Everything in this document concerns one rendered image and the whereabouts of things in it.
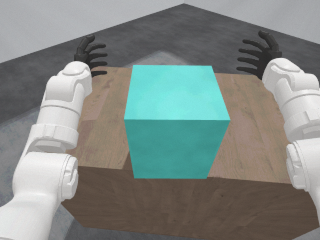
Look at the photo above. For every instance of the robot right forearm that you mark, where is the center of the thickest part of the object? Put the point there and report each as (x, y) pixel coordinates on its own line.
(298, 97)

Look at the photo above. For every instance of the robot left upper arm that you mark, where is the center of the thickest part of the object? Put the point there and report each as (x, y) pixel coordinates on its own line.
(43, 181)

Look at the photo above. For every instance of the robot right upper arm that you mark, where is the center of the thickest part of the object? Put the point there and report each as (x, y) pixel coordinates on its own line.
(303, 166)

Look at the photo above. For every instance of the robot left forearm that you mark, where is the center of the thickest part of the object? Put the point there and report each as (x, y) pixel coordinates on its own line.
(56, 128)

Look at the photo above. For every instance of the pedestal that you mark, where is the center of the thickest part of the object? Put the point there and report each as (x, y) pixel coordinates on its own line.
(247, 195)

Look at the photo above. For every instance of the left robot hand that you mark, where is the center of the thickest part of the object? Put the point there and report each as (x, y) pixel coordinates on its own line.
(82, 54)

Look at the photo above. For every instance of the right robot hand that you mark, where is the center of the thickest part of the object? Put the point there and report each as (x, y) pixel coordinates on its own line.
(269, 52)

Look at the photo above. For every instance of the carton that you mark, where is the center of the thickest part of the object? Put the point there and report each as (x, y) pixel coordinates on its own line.
(175, 120)

